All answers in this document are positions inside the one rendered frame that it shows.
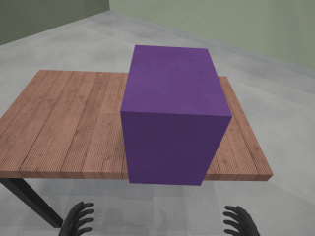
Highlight left robot hand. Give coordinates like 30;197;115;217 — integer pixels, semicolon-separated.
58;201;94;236

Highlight table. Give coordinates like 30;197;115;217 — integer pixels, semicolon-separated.
0;70;274;228

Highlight right robot hand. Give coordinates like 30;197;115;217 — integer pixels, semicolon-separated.
222;206;261;236

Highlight carton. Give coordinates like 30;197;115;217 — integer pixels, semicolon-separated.
120;44;232;186

